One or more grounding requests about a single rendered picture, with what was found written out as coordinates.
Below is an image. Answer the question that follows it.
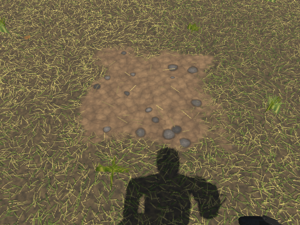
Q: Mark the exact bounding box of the robot right hand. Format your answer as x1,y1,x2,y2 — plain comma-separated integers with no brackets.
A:
238,215,283,225

